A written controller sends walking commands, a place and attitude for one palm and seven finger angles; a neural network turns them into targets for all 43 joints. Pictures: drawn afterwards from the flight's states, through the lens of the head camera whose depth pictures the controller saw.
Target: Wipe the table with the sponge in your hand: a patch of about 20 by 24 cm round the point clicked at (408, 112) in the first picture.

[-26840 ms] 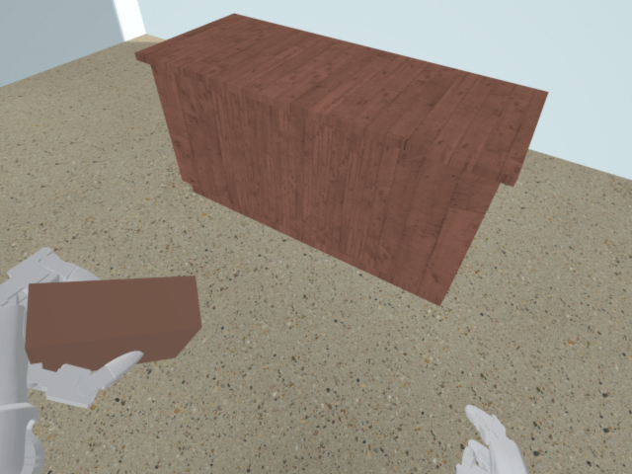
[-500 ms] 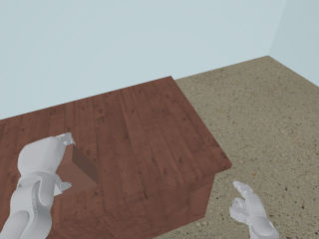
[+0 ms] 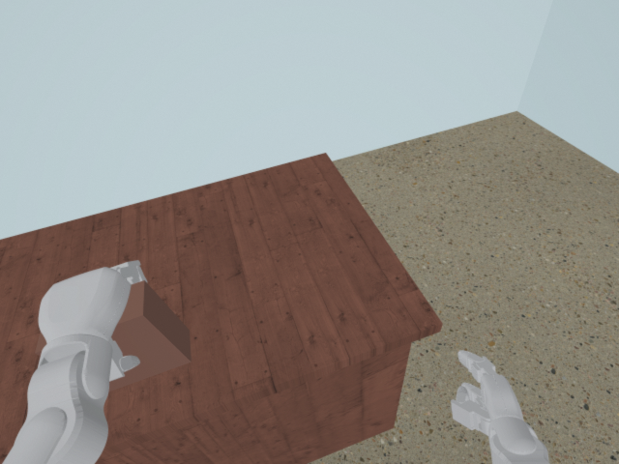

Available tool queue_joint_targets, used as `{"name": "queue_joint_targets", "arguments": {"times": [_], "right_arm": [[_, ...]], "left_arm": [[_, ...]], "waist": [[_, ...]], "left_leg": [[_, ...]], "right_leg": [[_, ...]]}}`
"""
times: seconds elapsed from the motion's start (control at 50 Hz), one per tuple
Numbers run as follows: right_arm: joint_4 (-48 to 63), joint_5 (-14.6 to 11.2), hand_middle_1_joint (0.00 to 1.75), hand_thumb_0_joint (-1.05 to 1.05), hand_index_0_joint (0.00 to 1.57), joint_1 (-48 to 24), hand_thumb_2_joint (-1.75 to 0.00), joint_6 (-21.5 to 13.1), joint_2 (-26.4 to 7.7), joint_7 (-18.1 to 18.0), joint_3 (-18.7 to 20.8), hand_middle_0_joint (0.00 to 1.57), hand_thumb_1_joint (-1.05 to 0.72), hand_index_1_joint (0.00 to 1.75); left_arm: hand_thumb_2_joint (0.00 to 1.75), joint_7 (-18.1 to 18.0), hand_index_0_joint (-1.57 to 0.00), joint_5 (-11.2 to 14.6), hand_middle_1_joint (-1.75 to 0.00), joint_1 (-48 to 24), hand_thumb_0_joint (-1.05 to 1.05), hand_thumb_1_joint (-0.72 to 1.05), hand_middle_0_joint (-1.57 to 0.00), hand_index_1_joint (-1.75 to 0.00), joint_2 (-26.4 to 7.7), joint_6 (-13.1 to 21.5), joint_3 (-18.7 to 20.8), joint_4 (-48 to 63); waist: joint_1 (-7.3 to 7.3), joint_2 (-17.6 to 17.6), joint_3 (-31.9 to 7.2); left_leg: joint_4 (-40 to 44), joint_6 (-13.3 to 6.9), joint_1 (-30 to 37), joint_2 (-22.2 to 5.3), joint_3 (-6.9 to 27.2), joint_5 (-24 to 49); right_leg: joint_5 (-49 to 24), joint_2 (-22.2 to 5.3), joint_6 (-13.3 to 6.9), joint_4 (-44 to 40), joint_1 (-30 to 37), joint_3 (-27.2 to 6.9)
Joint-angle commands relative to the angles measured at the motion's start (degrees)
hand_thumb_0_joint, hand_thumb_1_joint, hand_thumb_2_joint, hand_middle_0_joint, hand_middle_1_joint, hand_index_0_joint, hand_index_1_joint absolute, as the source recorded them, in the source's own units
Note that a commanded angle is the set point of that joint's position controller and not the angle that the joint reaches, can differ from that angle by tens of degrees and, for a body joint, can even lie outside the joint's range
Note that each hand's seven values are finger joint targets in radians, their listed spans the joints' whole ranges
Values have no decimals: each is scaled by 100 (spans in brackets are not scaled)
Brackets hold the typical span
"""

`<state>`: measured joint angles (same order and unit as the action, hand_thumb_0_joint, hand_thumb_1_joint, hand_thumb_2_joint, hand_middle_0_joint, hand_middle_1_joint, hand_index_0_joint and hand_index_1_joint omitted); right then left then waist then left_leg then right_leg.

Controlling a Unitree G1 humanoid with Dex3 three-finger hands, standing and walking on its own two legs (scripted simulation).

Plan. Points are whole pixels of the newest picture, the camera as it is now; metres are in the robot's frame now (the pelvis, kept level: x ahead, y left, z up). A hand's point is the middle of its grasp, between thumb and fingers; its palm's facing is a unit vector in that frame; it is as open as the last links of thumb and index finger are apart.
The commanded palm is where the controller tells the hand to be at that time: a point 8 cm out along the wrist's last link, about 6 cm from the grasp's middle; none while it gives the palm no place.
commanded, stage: move the sponge above the wiping area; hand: left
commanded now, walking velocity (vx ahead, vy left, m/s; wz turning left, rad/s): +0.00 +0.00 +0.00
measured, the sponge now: (132, 347) +0.22 +0.29 +0.04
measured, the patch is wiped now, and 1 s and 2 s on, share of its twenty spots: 0.00 0.00 0.00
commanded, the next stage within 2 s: none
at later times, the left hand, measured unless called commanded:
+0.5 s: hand (134, 328) +0.23 +0.27 +0.08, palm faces +0.04 -0.10 -0.99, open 9.5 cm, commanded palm +0.19 +0.27 +0.14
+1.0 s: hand (140, 341) +0.22 +0.26 +0.07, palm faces +0.01 -0.11 -0.99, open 9.5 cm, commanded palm +0.19 +0.26 +0.13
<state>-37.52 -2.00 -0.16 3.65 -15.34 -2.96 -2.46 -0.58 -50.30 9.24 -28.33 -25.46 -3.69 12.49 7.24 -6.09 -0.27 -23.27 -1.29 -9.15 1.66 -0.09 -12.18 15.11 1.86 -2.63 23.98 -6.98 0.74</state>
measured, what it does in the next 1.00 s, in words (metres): stands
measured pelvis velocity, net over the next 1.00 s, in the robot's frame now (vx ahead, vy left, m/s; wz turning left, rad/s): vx -0.01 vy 0.00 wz -0.01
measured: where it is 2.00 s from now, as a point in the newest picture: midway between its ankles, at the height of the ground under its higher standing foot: outside the picture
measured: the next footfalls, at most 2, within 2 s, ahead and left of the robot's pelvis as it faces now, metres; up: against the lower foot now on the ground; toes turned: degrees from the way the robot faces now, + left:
none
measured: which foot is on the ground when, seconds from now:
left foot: down 0.00-1.00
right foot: down 0.00-1.00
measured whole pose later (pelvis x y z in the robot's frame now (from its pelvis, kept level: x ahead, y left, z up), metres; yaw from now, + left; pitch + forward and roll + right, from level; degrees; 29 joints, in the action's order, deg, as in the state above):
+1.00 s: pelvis -0.01 +0.00 +0.00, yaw +0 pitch -3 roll +1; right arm -39.1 -2.2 0.1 2.8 -14.5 -3.1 -1.7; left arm -4.3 -52.8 7.2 -24.0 -24.1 -8.0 4.3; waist 7.0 -5.7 -1.0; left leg -23.2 -0.9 -9.1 1.3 -0.2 -11.4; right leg 14.5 2.3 -3.0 24.4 -7.3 0.5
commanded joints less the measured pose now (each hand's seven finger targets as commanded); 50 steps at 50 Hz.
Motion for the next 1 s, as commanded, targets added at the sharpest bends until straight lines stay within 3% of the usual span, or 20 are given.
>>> {"name": "queue_joint_targets", "arguments": {"times": [0.0,0.04,0.06,0.1,0.16,0.18,0.24,0.32,0.34,0.36,0.48,0.6,0.64,0.68,0.84,0.86,0.92,0.94,0.96,0.98], "right_arm": [[1044,-39,30,0,20,-1229,-90,-332,-487,-34,220,20,-90,30],[1043,-24,30,0,20,-1401,-90,-324,-505,-39,189,20,-90,30],[1081,-30,30,0,20,-1293,-90,-346,-466,-44,203,20,-90,30],[1015,-30,30,0,20,-1242,-90,-328,-494,-54,215,20,-90,30],[1047,-52,30,0,20,-1267,-90,-378,-455,-90,205,20,-90,30],[973,-51,30,0,20,-1215,-90,-386,-484,-86,194,20,-90,30],[990,-41,30,0,20,-1347,-90,-410,-471,-110,214,20,-90,30],[958,-20,30,0,20,-1238,-90,-412,-466,-64,242,20,-90,30],[928,-16,30,0,20,-1333,-90,-412,-494,-61,234,20,-90,30],[973,-24,30,0,20,-1302,-90,-415,-459,-45,224,20,-90,30],[978,-61,30,0,20,-1311,-90,-388,-457,-6,264,20,-90,30],[942,-37,30,0,20,-1283,-90,-362,-486,-17,256,20,-90,30],[933,-31,30,0,20,-1356,-90,-364,-488,-30,273,20,-90,30],[952,-58,30,0,20,-1262,-90,-400,-440,-26,272,20,-90,30],[908,-31,30,0,20,-1333,-90,-427,-458,-40,281,20,-90,30],[958,-37,30,0,20,-1266,-90,-454,-418,-37,291,20,-90,30],[843,-38,30,0,20,-1257,-90,-394,-463,-45,287,20,-90,30],[836,-29,30,0,20,-1340,-90,-382,-485,-42,275,20,-90,30],[905,-50,30,0,20,-1279,-90,-393,-429,-41,275,20,-90,30],[856,-59,30,0,20,-1272,-90,-395,-449,-25,274,20,-90,30]], "left_arm": [[130,-248,-120,-147,-160,-1082,0,10,-120,-160,-1209,-37,846,1010],[130,-250,-120,-238,-160,-1261,0,10,-120,-160,-1474,-62,1033,1161],[130,-245,-120,-212,-160,-1160,0,10,-120,-160,-1220,-47,828,1147],[130,-227,-120,-238,-160,-1186,0,10,-120,-160,-1237,-41,825,899],[130,-241,-120,-206,-160,-1436,0,10,-120,-160,-1012,-3,585,862],[130,-264,-120,-259,-160,-1511,0,10,-120,-160,-1267,33,794,714],[130,-322,-120,-307,-160,-1718,0,10,-120,-160,-1220,122,740,862],[130,-401,-120,-330,-160,-1465,0,10,-120,-160,-1073,146,679,687],[130,-437,-120,-360,-160,-1557,0,10,-120,-160,-1289,115,891,702],[130,-436,-120,-375,-160,-1546,0,10,-120,-160,-1000,78,626,686],[130,-466,-120,-330,-160,-1305,0,10,-120,-160,-867,-56,524,654],[130,-483,-120,-372,-160,-1282,0,10,-120,-160,-1014,-25,649,591],[130,-523,-120,-392,-160,-1379,0,10,-120,-160,-1107,23,737,731],[130,-524,-120,-354,-160,-1332,0,10,-120,-160,-816,74,469,679],[130,-593,-120,-461,-160,-1641,0,10,-120,-160,-886,191,489,646],[130,-594,-120,-419,-160,-1481,0,10,-120,-160,-575,203,235,636],[130,-629,-120,-482,-160,-1636,0,10,-120,-160,-819,156,433,302],[130,-659,-120,-509,-160,-1618,0,10,-120,-160,-1006,117,620,329],[130,-652,-120,-466,-160,-1627,0,10,-120,-160,-580,109,253,367],[130,-669,-120,-486,-160,-1633,0,10,-120,-160,-779,109,415,257]], "waist": [[-34,364,-1021],[34,194,-1095],[-14,248,-1170],[-42,432,-996],[-95,289,-890],[-71,381,-952],[-41,154,-1056],[-11,330,-1139],[29,292,-1136],[8,259,-1187],[-24,383,-1080],[-4,550,-1076],[1,336,-1024],[-72,268,-931],[-13,207,-1107],[-54,180,-1117],[-60,458,-971],[9,260,-973],[-77,329,-1038],[-46,327,-1002]], "left_leg": [[80,-137,371,68,435,1587],[88,-139,462,89,473,1580],[54,-152,428,81,405,1615],[84,-140,381,81,425,1522],[97,-168,406,76,390,1277],[119,-142,379,82,432,1251],[137,-148,490,101,448,1189],[113,-136,450,95,409,1439],[118,-128,468,103,450,1394],[113,-135,431,98,406,1422],[113,-136,373,79,395,1371],[79,-156,368,102,396,1377],[87,-150,430,99,418,1310],[81,-152,415,75,397,1310],[143,-144,532,92,464,1185],[121,-162,496,77,392,1268],[141,-135,392,85,392,1179],[170,-129,420,101,446,1131],[158,-145,383,80,364,1160],[155,-125,376,79,389,1186]], "right_leg": [[-1589,-150,-135,-325,209,-641],[-1527,-111,-201,-353,195,-804],[-1593,-146,-154,-291,273,-649],[-1483,-141,-139,-358,142,-673],[-1191,-123,-136,-416,14,-653],[-1133,-123,-139,-437,10,-687],[-1003,-83,-191,-452,33,-800],[-1397,-131,-156,-376,150,-666],[-1311,-77,-214,-394,137,-821],[-1348,-113,-180,-349,155,-673],[-1342,-115,-162,-330,118,-696],[-1459,-117,-149,-343,134,-724],[-1315,-80,-199,-384,69,-842],[-1271,-103,-171,-374,-16,-706],[-1019,-41,-227,-430,-50,-779],[-1158,-78,-191,-366,15,-607],[-1155,-82,-171,-437,-64,-687],[-1000,-38,-232,-465,-50,-823],[-1101,-71,-183,-380,10,-629],[-1115,-68,-194,-406,-40,-667]]}}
